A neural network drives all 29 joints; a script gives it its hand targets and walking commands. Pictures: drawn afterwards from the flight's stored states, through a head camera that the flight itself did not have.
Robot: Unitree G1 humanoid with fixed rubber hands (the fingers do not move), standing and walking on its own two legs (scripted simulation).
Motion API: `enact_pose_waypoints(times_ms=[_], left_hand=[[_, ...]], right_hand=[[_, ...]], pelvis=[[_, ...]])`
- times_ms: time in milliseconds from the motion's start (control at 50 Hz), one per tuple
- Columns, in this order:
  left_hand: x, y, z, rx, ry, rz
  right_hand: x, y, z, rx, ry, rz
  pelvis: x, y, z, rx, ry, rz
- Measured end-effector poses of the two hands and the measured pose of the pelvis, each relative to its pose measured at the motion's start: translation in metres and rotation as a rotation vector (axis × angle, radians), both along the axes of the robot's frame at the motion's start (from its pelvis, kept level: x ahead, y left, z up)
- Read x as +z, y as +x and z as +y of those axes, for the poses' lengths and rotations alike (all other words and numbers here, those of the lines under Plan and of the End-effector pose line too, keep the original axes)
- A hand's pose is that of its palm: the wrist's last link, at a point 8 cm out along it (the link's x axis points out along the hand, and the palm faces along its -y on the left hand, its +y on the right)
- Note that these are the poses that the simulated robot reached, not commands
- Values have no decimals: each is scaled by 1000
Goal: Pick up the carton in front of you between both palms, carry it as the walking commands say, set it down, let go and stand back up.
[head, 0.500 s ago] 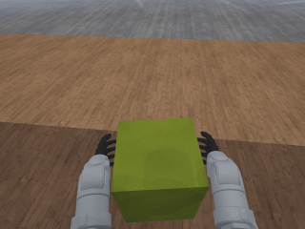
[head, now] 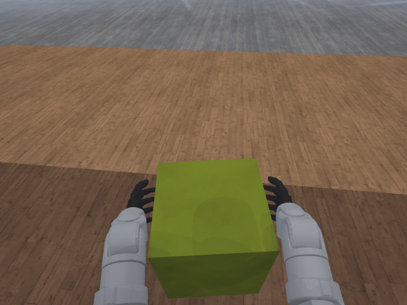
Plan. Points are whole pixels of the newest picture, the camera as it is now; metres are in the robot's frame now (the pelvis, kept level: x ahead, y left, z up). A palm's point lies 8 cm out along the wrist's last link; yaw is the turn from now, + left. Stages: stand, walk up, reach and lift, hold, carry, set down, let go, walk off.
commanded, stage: hold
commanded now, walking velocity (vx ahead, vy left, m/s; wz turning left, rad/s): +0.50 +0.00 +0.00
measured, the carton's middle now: (210, 231) +0.28 +0.00 -0.02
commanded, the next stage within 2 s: carry in 0.02 s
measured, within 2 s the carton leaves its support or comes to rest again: neither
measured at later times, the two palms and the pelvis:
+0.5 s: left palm (142, 173) +0.39 +0.15 +0.06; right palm (270, 165) +0.40 -0.15 +0.06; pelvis +0.13 +0.00 -0.02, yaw +2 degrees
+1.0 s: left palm (165, 109) +0.67 +0.12 +0.06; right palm (257, 102) +0.70 -0.18 +0.05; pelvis +0.42 -0.05 -0.01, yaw +4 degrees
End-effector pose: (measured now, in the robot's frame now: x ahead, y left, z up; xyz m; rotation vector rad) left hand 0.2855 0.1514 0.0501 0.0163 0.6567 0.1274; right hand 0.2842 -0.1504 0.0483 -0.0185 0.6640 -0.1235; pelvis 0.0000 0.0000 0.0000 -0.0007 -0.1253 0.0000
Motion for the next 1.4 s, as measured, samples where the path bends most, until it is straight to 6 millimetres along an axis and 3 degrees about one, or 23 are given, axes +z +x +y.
enact_pose_waypoints(times_ms=[140,220,440,560,720,780,860,960,1060,1160,1260,1400], left_hand=[[4,8,1,6,-5,-25],[11,21,3,21,-21,-57],[16,88,-6,58,-58,6],[10,131,10,90,-67,39],[32,235,-12,7,-67,49],[31,276,-23,-3,-64,29],[18,327,-33,25,-51,3],[5,370,-31,102,-41,91],[14,415,-27,151,-37,120],[29,480,-27,138,-31,78],[39,560,-24,93,-34,10],[17,682,-7,49,-72,-3]], right_hand=[[4,9,1,-2,0,-25],[12,23,4,-14,14,-57],[16,91,-5,-26,31,7],[15,144,12,-14,42,40],[32,219,-10,-108,55,47],[32,259,-21,-118,60,27],[18,321,-31,-82,68,3],[5,388,-29,-8,67,94],[11,447,-24,49,58,125],[22,506,-24,44,60,83],[32,572,-23,-3,65,12],[20,681,-5,-55,38,-4]], pelvis=[[-4,7,1,4,0,106],[-10,22,2,5,-1,147],[-20,103,-7,33,-11,230],[-19,159,2,-9,30,232],[-2,243,1,-18,-27,244],[-8,281,-8,-8,-31,235],[-28,341,-26,23,-28,191],[-19,397,-43,57,-18,188],[-1,453,-50,62,13,202],[6,517,-46,51,34,208],[-2,588,-33,39,29,202],[-30,701,-5,-4,37,177]])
